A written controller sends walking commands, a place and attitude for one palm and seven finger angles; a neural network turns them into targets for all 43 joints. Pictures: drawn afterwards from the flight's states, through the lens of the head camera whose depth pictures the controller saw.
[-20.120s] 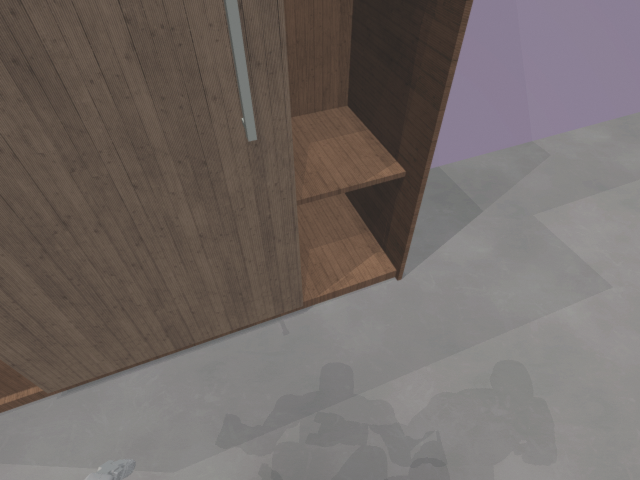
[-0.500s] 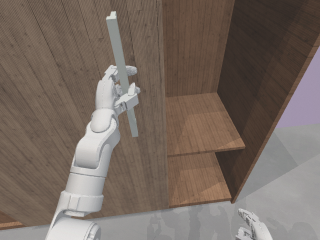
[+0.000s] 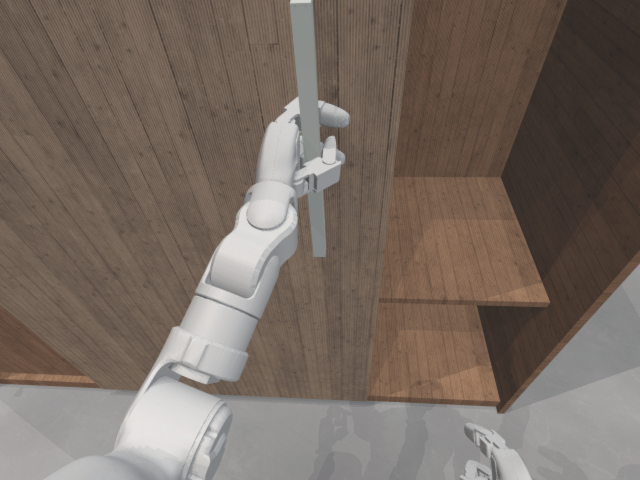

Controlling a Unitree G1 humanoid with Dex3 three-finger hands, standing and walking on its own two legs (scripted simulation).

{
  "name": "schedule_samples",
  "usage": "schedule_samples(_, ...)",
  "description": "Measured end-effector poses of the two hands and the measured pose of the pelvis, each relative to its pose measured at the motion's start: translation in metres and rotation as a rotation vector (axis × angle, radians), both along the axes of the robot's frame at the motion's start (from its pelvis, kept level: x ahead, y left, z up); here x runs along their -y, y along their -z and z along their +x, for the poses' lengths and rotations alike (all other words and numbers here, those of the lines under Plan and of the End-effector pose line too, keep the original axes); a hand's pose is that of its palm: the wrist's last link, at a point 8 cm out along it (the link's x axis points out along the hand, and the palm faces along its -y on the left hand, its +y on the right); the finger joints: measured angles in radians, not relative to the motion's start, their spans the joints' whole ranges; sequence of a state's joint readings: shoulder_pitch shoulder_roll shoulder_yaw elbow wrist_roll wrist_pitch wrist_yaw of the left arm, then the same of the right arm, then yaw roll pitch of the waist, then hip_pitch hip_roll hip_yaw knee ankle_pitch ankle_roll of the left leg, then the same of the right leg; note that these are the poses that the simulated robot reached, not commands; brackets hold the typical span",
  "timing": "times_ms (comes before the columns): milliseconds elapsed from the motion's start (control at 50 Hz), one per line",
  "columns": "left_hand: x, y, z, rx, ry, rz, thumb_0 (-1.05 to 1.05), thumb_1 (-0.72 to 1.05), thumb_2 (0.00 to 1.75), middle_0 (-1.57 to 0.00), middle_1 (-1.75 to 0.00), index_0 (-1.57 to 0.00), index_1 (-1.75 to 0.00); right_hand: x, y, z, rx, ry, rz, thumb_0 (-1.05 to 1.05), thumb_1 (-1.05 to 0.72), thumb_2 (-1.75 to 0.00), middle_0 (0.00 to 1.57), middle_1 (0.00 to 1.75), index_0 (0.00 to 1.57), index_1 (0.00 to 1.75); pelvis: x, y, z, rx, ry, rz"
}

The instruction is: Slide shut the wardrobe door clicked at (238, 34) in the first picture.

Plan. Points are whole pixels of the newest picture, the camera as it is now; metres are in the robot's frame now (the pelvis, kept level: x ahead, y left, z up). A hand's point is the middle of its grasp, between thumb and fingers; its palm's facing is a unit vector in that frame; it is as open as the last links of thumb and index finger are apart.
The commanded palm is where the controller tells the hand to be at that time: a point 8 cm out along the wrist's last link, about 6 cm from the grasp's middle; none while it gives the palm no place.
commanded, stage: step sideways, sliding the door along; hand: left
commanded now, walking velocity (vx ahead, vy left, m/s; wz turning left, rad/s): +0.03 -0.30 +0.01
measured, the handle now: (314, 149) +0.44 +0.04 +0.21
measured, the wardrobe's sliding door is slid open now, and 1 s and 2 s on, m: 0.39 0.37 0.10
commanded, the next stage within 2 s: none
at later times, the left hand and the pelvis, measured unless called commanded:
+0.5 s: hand (331, 178) +0.40 +0.02 +0.20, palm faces -0.08 -0.99 -0.14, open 5.6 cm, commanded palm +0.39 +0.01 +0.21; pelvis -0.05 -0.04 -0.01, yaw +7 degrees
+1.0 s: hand (358, 174) +0.41 -0.01 +0.20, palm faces +0.18 -0.98 -0.12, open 5.7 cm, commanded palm +0.39 -0.05 +0.19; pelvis +0.02 -0.17 -0.01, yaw +10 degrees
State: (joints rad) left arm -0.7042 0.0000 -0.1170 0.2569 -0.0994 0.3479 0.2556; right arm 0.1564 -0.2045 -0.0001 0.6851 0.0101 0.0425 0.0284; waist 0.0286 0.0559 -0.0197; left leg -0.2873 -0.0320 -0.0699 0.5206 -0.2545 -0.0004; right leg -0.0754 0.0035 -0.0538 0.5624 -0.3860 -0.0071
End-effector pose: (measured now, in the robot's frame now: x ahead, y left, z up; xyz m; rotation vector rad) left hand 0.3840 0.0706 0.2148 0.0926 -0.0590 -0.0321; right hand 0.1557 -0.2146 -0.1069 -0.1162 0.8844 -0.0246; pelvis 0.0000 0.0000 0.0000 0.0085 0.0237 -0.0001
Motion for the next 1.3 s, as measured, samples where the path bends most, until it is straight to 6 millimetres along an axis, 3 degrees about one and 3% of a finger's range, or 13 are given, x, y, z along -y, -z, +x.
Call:
schedule_samples(120, -0.006, 0.005, 0.000, 0.082, 0.080, 0.087, -0.08, 0.74, 0.78, -0.49, -1.40, -0.37, -1.40, -0.001, 0.007, -0.023, 0.014, 0.049, 0.032, 0.01, -0.90, -0.90, 0.20, 0.30, 0.20, 0.30, 0.003, 0.003, -0.025, 0.036, 0.036, 0.021)
schedule_samples(220, -0.004, 0.006, -0.002, 0.108, 0.052, 0.100, -0.09, 0.76, 0.81, -0.48, -1.40, -0.30, -1.40, 0.006, 0.029, -0.050, -0.046, 0.033, 0.058, 0.01, -0.90, -0.90, 0.20, 0.30, 0.20, 0.30, 0.019, 0.011, -0.043, 0.085, 0.005, 0.016)
schedule_samples(300, -0.003, 0.007, -0.002, 0.111, 0.051, 0.085, -0.08, 0.77, 0.82, -0.47, -1.40, -0.28, -1.40, 0.021, 0.038, -0.074, -0.161, 0.033, 0.019, 0.01, -0.90, -0.90, 0.20, 0.30, 0.20, 0.30, 0.029, 0.007, -0.042, 0.098, -0.063, -0.012)
schedule_samples(400, -0.003, 0.009, -0.001, 0.146, 0.062, 0.054, -0.09, 0.76, 0.83, -0.48, -1.40, -0.29, -1.40, 0.043, 0.025, -0.085, -0.245, -0.006, -0.075, 0.02, -0.91, -0.90, 0.20, 0.30, 0.19, 0.30, 0.037, -0.002, -0.037, 0.076, -0.087, 0.016)
schedule_samples(480, -0.004, 0.014, -0.002, 0.197, 0.071, 0.042, -0.10, 0.76, 0.82, -0.48, -1.40, -0.27, -1.40, 0.054, 0.023, -0.067, -0.199, -0.020, -0.099, 0.02, -0.91, -0.90, 0.20, 0.30, 0.19, 0.30, 0.041, 0.006, -0.043, 0.082, -0.108, 0.029)
schedule_samples(600, -0.001, 0.015, -0.004, 0.192, 0.066, 0.009, -0.08, 0.80, 0.83, -0.46, -1.40, -0.23, -1.40, 0.049, 0.010, -0.030, -0.141, -0.098, -0.054, 0.02, -0.91, -0.90, 0.20, 0.30, 0.19, 0.30, 0.059, -0.001, -0.046, 0.115, -0.154, -0.024)
schedule_samples(660, 0.001, 0.015, -0.004, 0.191, 0.055, 0.009, -0.08, 0.81, 0.84, -0.46, -1.40, -0.23, -1.40, 0.046, 0.001, -0.007, -0.111, -0.141, -0.041, 0.01, -0.91, -0.90, 0.20, 0.30, 0.19, 0.30, 0.075, -0.004, -0.037, 0.125, -0.145, -0.052)
schedule_samples(780, 0.006, 0.015, -0.004, 0.217, -0.002, 0.052, -0.08, 0.78, 0.86, -0.48, -1.40, -0.25, -1.40, 0.053, -0.007, 0.058, -0.005, -0.227, -0.003, 0.00, -0.92, -0.91, 0.19, 0.30, 0.20, 0.30, 0.116, 0.000, -0.008, 0.133, -0.120, -0.073)
schedule_samples(860, 0.015, 0.017, -0.004, 0.257, -0.102, 0.085, -0.07, 0.78, 0.86, -0.54, -1.40, -0.24, -1.40, 0.066, 0.002, 0.103, 0.076, -0.279, 0.045, 0.01, -0.91, -0.90, 0.20, 0.30, 0.20, 0.30, 0.151, 0.018, 0.011, 0.142, -0.140, -0.044)
schedule_samples(920, 0.023, 0.017, -0.006, 0.251, -0.164, 0.074, -0.06, 0.79, 0.87, -0.54, -1.40, -0.21, -1.40, 0.084, 0.002, 0.123, 0.102, -0.258, 0.031, 0.01, -0.91, -0.90, 0.20, 0.30, 0.20, 0.30, 0.161, 0.014, 0.013, 0.141, -0.176, -0.045)
schedule_samples(1020, 0.035, 0.018, -0.006, 0.265, -0.176, 0.029, -0.03, 0.79, 0.86, -0.50, -1.40, -0.24, -1.40, 0.117, -0.011, 0.128, 0.113, -0.219, -0.048, 0.01, -0.91, -0.90, 0.20, 0.30, 0.19, 0.30, 0.168, 0.010, 0.019, 0.100, -0.174, -0.016)
schedule_samples(1120, 0.052, 0.019, -0.006, 0.278, -0.159, -0.023, -0.01, 0.80, 0.85, -0.48, -1.40, -0.28, -1.40, 0.139, -0.014, 0.115, 0.071, -0.229, -0.040, 0.01, -0.91, -0.90, 0.20, 0.30, 0.19, 0.30, 0.183, 0.004, 0.027, 0.104, -0.156, -0.004)
schedule_samples(1300, 0.096, 0.020, -0.005, 0.312, -0.169, 0.003, -0.01, 0.80, 0.86, -0.46, -1.41, -0.25, -1.40, 0.151, 0.015, 0.108, 0.026, -0.270, 0.060, 0.02, -0.90, -0.90, 0.20, 0.30, 0.19, 0.30, 0.215, 0.012, 0.041, 0.107, -0.132, -0.013)
